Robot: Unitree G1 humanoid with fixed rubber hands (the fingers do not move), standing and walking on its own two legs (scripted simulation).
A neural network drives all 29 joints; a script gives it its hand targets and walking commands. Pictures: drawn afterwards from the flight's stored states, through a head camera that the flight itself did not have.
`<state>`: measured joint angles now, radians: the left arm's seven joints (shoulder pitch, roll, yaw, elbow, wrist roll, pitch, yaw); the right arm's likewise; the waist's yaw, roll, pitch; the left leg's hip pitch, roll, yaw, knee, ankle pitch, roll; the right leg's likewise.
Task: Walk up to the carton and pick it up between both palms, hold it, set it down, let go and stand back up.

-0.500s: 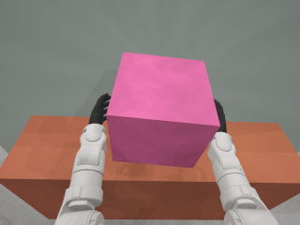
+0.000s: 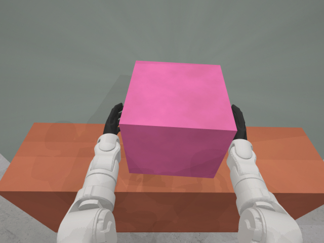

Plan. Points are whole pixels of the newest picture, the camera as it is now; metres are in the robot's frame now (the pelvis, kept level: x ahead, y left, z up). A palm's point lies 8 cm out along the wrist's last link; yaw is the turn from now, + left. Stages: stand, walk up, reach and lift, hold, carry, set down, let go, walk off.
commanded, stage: set down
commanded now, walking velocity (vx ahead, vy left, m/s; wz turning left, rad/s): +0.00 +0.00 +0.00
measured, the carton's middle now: (174, 119) +0.43 -0.02 +0.07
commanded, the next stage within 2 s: none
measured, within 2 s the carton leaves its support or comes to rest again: rests again in 1.82 s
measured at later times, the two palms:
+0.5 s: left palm (117, 137) +0.40 +0.14 +0.03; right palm (233, 139) +0.38 -0.19 +0.04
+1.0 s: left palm (122, 141) +0.42 +0.13 -0.02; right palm (230, 142) +0.40 -0.20 +0.00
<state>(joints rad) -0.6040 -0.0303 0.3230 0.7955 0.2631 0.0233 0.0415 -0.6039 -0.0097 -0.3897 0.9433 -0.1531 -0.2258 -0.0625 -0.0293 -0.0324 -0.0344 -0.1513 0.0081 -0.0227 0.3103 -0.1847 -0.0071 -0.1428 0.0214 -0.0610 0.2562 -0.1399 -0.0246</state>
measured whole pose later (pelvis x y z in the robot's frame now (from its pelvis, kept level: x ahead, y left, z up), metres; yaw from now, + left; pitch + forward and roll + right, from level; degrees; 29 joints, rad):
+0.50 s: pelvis +0.01 +0.00 +0.00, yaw +0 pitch +9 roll -1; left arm -0.64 0.00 0.34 1.02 0.25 -0.20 0.07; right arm -0.62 0.00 -0.48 1.02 -0.28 -0.34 -0.06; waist -0.04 0.00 -0.09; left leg -0.30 0.02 -0.01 0.33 -0.19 -0.01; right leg -0.30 0.02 -0.07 0.28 -0.15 -0.03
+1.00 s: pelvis +0.02 +0.00 -0.01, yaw +0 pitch +20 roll -1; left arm -0.71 0.03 0.34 1.18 0.23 -0.36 0.11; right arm -0.70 -0.03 -0.55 1.13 -0.35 -0.45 -0.05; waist -0.04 0.02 -0.17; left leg -0.54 0.02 0.00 0.38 -0.19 -0.02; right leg -0.53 0.02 -0.08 0.33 -0.15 -0.03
